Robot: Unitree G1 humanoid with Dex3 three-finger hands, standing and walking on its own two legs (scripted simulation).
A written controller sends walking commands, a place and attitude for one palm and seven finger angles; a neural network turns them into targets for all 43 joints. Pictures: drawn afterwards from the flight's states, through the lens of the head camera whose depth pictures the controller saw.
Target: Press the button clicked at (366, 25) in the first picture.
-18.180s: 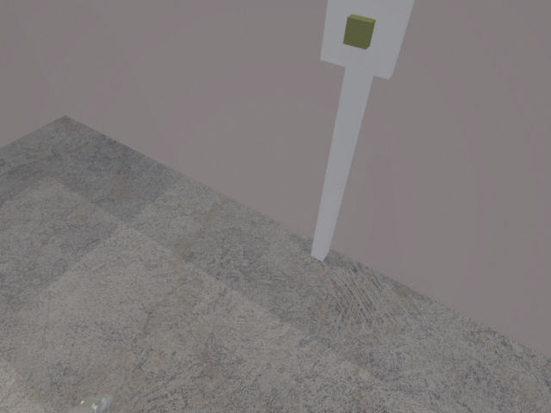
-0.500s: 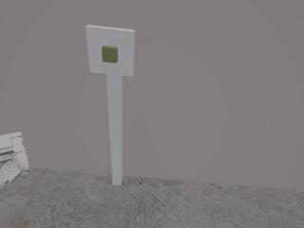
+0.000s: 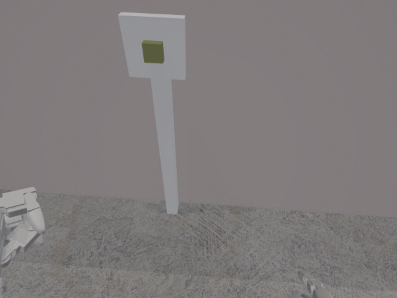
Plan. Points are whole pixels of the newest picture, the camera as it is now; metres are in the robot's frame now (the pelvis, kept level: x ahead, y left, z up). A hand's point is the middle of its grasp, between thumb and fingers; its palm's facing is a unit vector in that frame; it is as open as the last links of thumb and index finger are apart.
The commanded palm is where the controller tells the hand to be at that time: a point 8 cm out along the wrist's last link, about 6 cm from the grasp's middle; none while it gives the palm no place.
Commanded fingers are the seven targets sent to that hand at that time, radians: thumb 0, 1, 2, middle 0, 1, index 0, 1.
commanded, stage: stop stepping back and stand still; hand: left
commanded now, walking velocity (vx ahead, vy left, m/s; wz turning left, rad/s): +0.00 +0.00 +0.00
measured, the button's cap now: (153, 51) +0.71 +0.21 +0.19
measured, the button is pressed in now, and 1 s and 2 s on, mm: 0 0 0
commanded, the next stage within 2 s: let the arm hang, fingers relaxed in 0.28 s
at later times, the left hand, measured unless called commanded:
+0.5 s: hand (65, 268) +0.17 +0.28 -0.01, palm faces +0.13 -0.87 -0.48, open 3.0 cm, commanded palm none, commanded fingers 0.00 0.90 0.90 -1.04 -1.22 -1.04 -1.22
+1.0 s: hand out of the picture -0.08 +0.25 -0.17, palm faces +0.07 -0.95 -0.30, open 5.9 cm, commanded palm none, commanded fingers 0.00 0.90 0.90 -0.20 -0.30 -0.20 -0.30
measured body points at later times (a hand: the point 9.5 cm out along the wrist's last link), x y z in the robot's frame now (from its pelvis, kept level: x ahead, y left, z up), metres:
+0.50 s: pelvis -0.02 +0.03 -0.01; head -0.01 -0.01 +0.44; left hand +0.16 +0.32 +0.02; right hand +0.15 -0.22 -0.13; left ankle +0.04 +0.13 -0.74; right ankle -0.03 -0.09 -0.74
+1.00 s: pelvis -0.03 +0.02 +0.00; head -0.03 +0.02 +0.45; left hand -0.08 +0.30 -0.15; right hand +0.00 -0.23 -0.16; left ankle +0.04 +0.13 -0.74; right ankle -0.03 -0.09 -0.74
